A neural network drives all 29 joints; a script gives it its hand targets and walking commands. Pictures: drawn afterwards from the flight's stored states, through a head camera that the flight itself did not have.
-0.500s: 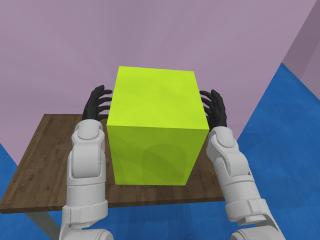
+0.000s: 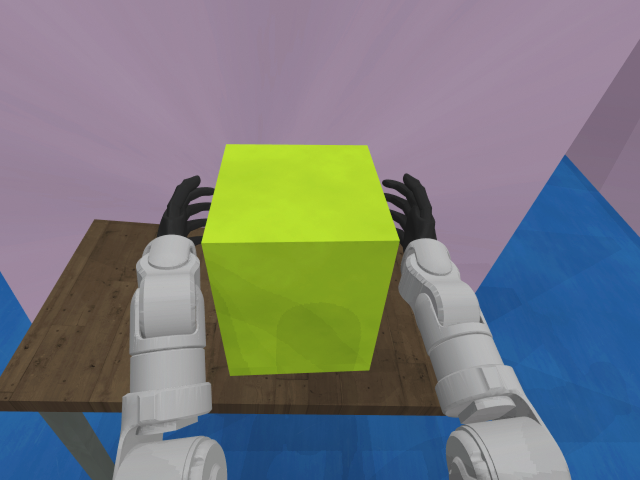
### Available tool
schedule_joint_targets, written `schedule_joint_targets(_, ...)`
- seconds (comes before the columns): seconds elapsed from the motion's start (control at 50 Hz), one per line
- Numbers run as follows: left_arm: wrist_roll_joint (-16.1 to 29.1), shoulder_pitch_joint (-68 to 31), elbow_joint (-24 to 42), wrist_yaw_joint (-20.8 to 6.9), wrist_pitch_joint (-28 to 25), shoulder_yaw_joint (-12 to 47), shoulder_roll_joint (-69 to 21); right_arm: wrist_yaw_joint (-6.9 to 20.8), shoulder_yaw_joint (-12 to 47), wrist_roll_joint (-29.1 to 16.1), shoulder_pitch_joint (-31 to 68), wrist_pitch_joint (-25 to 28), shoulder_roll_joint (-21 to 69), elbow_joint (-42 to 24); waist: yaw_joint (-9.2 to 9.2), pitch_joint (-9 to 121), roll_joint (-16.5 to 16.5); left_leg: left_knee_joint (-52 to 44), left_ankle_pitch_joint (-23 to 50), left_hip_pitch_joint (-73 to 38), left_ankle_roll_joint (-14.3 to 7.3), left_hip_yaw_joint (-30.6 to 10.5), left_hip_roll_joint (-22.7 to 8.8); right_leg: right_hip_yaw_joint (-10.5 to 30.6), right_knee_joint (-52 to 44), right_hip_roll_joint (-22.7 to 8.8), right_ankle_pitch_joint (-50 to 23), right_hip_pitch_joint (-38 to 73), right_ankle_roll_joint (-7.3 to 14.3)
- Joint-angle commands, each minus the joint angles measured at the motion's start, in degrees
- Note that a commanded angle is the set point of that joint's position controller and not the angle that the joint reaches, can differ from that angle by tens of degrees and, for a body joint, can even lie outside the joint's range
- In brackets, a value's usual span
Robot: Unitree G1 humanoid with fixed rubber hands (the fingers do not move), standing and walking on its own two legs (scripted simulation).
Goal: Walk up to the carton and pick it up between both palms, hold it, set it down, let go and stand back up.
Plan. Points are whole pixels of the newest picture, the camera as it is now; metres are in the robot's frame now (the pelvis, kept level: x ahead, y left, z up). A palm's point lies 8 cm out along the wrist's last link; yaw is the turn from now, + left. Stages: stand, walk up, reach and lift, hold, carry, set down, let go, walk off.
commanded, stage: hold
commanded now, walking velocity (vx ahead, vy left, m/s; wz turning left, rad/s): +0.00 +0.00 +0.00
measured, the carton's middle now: (299, 259) +0.40 +0.02 +0.08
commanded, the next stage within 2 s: set down in 0.32 s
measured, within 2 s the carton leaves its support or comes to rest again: neither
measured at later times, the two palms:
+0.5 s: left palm (185, 223) +0.35 +0.16 +0.18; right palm (433, 231) +0.35 -0.13 +0.19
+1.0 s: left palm (226, 232) +0.39 +0.12 +0.14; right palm (443, 275) +0.35 -0.16 +0.12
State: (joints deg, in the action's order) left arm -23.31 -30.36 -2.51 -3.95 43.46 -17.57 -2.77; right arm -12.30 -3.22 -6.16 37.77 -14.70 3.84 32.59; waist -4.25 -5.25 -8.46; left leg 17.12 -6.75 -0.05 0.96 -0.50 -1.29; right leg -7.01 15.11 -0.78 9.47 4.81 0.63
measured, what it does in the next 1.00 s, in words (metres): stands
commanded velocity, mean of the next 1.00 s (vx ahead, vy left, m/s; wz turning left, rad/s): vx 0.00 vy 0.00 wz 0.00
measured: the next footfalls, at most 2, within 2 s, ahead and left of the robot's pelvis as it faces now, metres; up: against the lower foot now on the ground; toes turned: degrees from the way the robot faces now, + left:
none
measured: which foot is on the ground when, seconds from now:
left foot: down 0.00-1.00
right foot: down 0.00-1.00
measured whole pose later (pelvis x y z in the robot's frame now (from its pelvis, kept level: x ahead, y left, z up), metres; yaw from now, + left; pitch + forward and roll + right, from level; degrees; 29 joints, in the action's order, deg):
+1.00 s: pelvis +0.02 +0.02 +0.00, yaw -4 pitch -10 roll +0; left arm -22.8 -30.9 -18.0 -2.9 22.8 -18.4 -8.1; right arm -12.5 -5.9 -0.3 27.2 5.8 1.8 33.8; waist -3.7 -6.8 -1.8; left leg 16.0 -8.3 -2.5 -0.8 3.7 -0.5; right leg -3.4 14.7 -2.0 9.9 5.5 -1.2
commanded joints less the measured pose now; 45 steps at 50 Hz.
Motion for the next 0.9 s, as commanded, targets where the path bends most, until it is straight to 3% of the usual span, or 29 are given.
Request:
schedule_joint_targets(0.0, 15.55, -39.21, 19.18, -6.85, -7.34, 35.5, -28.67, 5.18, 18.23, -4.28, 32.86, 5.91, 21.97, -24.13, -7.04, 29.5, 18.27, 4.95, 22.73, -16.85, 4.0, 2.06, 2.53, -1.08, 0.11, 2.41, -15.85, -1.27, -2.65)
schedule_joint_targets(0.04, 15.77, -38.42, 20.47, -6.22, -7.33, 35.79, -27.21, 5.11, 20.98, -5.52, 32.88, 5.77, 21.71, -28.01, -6.04, 30.37, 17.74, 5.39, 22.82, -17.03, 3.45, 1.74, 2.8, -0.83, 0.3, 2.08, -17.03, -1.43, -3.05)
schedule_joint_targets(0.08, 13.36, -37.05, 15.57, -6.1, -6.45, 33.05, -25.71, 5.18, 22.47, -5.47, 34.58, 4.99, 21.77, -26.69, -3.77, 26.11, 15.14, 3.57, 17.11, -14.17, 1.79, 2.42, 3.18, -0.88, -0.6, 1.81, -12.59, -1.92, -3.2)
schedule_joint_targets(0.12, 11.62, -35.84, 9.63, -6.19, -5.55, 29.47, -24.68, 5.82, 23.86, -5.01, 37.83, 4.4, 22.87, -26.92, -0.47, 22.7, 10.29, 1.35, 10.73, -10.85, -0.85, 3.22, 3.38, -0.65, -1.57, 1.59, -8.13, -1.93, -3.35)
schedule_joint_targets(0.16, 9.68, -34.48, 5.87, -6.33, -4.81, 26.37, -24.31, 6.31, 24.94, -5.2, 39.67, 3.85, 22.99, -26.34, 1.59, 20.76, 7.3, -0.69, 6.94, -8.56, -2.31, 4.0, 3.36, -0.72, -2.05, 1.82, -6.27, -1.27, -3.04)
schedule_joint_targets(0.2, 9.16, -34.18, 4.95, -6.24, -4.71, 23.17, -24.02, 6.61, 26.92, -6.12, 42.43, 3.85, 24.28, -27.53, 4.02, 22.62, 4.05, -1.55, 7.08, -8.43, -3.57, 4.48, 3.28, -0.33, -2.32, 2.13, -6.65, -0.22, -3.22)
schedule_joint_targets(0.24, 9.67, -33.68, 5.4, -6.1, -5.08, 22.04, -24.3, 6.47, 28.77, -7.84, 43.59, 3.92, 25.03, -29.0, 5.14, 25.38, 2.65, -1.04, 10.93, -9.63, -3.4, 4.4, 3.18, -0.36, -1.8, 2.86, -10.48, 0.83, -3.33)
schedule_joint_targets(0.28, 9.96, -32.76, 5.27, -6.27, -5.21, 20.83, -24.34, 6.03, 29.37, -8.43, 43.78, 3.84, 25.57, -29.92, 5.2, 27.42, 0.65, -0.32, 14.29, -10.82, -3.73, 4.22, 3.26, -0.16, -1.63, 3.32, -14.14, 2.05, -3.57)
schedule_joint_targets(0.3, 9.66, -31.93, 5.33, -6.42, -5.07, 20.83, -24.27, 5.79, 28.47, -8.28, 41.45, 3.4, 24.77, -27.49, 4.52, 26.45, 1.13, -0.41, 14.59, -11.41, -3.33, 4.12, 3.17, -0.26, -1.8, 3.55, -14.23, 1.81, -3.49)
schedule_joint_targets(0.32, 11.94, -27.55, 4.5, -6.9, -4.92, 27.63, -29.82, 6.38, 34.12, -10.74, 39.05, 3.53, 26.77, -29.59, 2.18, 25.22, 1.42, -0.16, 13.99, -7.33, -2.12, 2.9, 2.58, -0.02, -0.08, 3.99, -18.18, 4.11, -4.33)
schedule_joint_targets(0.36, 10.92, -30.24, 3.41, -7.97, -4.92, 25.36, -27.44, 6.04, 29.42, -9.12, 36.8, 2.4, 24.56, -24.83, 1.06, 20.38, 3.07, -0.75, 9.84, -6.74, -1.68, 3.16, 2.65, 0.3, -1.02, 3.84, -12.8, 0.94, -4.28)
schedule_joint_targets(0.42, 8.62, -34.21, -1.42, -9.95, -5.95, 21.76, -25.36, 6.56, 20.61, -4.44, 35.73, 2.93, 22.57, -15.86, 0.92, 11.67, 5.2, -3.22, 0.38, -3.95, -1.74, 4.2, 2.56, 0.63, -3.18, 3.0, -0.43, -3.45, -3.51)
schedule_joint_targets(0.46, 8.36, -39.76, -0.27, -10.85, -8.17, 23.12, -25.88, 7.27, 15.55, -0.7, 35.98, 5.33, 23.41, -13.29, -0.27, 11.92, 8.28, -3.91, -3.27, -2.65, -1.01, 4.95, 2.34, 0.73, -3.27, 2.2, 4.01, -3.86, -2.99)
schedule_joint_targets(0.5, 9.38, -43.28, 1.42, -11.08, -11.39, 26.46, -27.97, 7.95, 12.44, 2.15, 38.44, 9.43, 24.27, -14.39, -1.6, 16.96, 12.21, -2.94, -1.23, -5.17, 0.53, 5.12, 1.91, -0.09, -2.53, 2.0, 3.06, -3.58, -2.31)
schedule_joint_targets(0.54, 11.45, -45.74, 5.92, -10.05, -15.86, 31.64, -31.0, 8.42, 12.24, 4.24, 37.74, 14.17, 26.15, -15.24, -2.8, 24.11, 16.55, 0.01, 8.31, -10.9, 2.49, 4.86, 1.46, -0.63, -1.56, 1.78, -3.11, -3.45, -2.3)
schedule_joint_targets(0.58, 12.32, -44.87, 4.93, -8.72, -20.33, 33.5, -32.29, 8.79, 10.31, 7.86, 34.64, 18.24, 26.26, -13.82, -3.98, 29.94, 19.15, 2.01, 14.39, -14.3, 3.63, 4.63, 1.23, -1.17, -1.36, 1.6, -6.22, -4.43, -2.26)
schedule_joint_targets(0.6, 11.47, -43.76, 0.83, -8.47, -21.6, 32.34, -31.75, 8.73, 8.47, 10.11, 33.16, 19.35, 25.82, -11.82, -4.63, 29.32, 18.88, 2.28, 15.5, -14.57, 3.54, 4.74, 1.25, -1.02, -1.6, 1.34, -7.23, -4.51, -2.37)
schedule_joint_targets(0.66, 7.72, -36.34, -7.81, -9.02, -22.66, 26.51, -27.66, 8.65, 6.33, 13.52, 27.38, 20.3, 23.05, -4.5, -3.54, 19.88, 15.32, 0.27, 10.2, -10.18, 2.02, 5.88, 1.74, -0.4, -1.71, 0.91, -7.77, 0.49, -3.16)
schedule_joint_targets(0.72, 6.13, -33.93, -9.25, -9.72, -23.11, 23.46, -27.6, 8.79, 6.91, 13.57, 28.02, 22.23, 22.54, -5.27, -1.97, 16.81, 12.61, -1.27, 8.36, -7.81, 1.28, 6.43, 1.9, -1.23, -1.58, 1.47, -7.12, 3.35, -3.23)
schedule_joint_targets(0.78, 5.97, -34.45, -9.77, -9.33, -23.88, 21.02, -27.32, 9.12, 10.95, 12.39, 33.54, 24.75, 23.53, -9.62, 0.72, 17.82, 7.72, -2.23, 8.49, -6.2, 0.09, 6.86, 1.91, -1.66, -0.94, 1.69, -9.17, 5.02, -3.6)
schedule_joint_targets(0.88, 6.69, -33.71, -7.96, -7.55, -25.5, 19.87, -27.27, 9.03, 22.81, 6.97, 40.38, 27.29, 27.72, -18.64, 6.09, 23.69, 1.17, -1.65, 12.56, -3.93, -1.88, 6.52, 2.68, -0.35, 1.44, 1.28, -22.48, 9.93, -4.9)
